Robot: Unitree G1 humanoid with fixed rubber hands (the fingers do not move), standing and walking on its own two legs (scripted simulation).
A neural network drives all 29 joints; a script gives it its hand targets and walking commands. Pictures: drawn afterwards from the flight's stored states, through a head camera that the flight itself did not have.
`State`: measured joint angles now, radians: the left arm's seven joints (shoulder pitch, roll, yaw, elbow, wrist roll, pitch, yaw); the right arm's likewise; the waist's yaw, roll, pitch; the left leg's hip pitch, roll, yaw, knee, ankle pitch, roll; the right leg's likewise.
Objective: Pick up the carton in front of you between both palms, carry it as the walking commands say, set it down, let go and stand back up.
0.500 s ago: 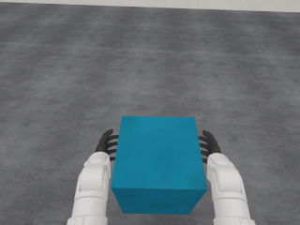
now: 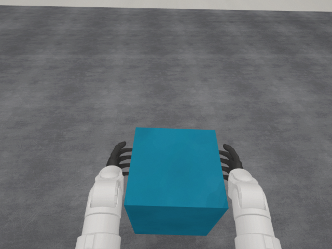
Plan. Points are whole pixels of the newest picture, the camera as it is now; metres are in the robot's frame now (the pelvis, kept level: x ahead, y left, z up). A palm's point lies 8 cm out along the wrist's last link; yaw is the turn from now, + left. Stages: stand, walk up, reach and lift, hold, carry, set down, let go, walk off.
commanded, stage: set down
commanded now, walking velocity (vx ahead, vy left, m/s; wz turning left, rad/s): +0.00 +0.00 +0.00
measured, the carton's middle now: (173, 184) +0.29 +0.00 -0.05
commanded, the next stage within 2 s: none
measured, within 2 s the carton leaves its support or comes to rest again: neither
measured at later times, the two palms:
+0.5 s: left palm (120, 176) +0.34 +0.16 -0.09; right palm (216, 175) +0.35 -0.14 -0.08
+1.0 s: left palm (124, 186) +0.38 +0.17 -0.25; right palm (201, 182) +0.41 -0.13 -0.24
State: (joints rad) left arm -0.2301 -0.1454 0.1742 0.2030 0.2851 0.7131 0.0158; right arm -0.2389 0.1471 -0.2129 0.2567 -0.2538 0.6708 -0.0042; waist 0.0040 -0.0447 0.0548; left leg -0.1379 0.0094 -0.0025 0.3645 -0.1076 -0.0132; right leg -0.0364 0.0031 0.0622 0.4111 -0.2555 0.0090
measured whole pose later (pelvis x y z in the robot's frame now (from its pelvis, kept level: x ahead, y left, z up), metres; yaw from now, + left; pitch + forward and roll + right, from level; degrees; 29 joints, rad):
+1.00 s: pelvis -0.04 -0.01 -0.16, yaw -2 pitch +42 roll -1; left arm -0.77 -0.10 0.50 0.55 0.29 0.26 0.01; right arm -0.82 0.08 -0.43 0.67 -0.23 0.24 -0.04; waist 0.05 -0.05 -0.20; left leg -1.66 -0.05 -0.12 1.28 -0.35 -0.06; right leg -1.57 0.13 0.08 1.36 -0.52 0.02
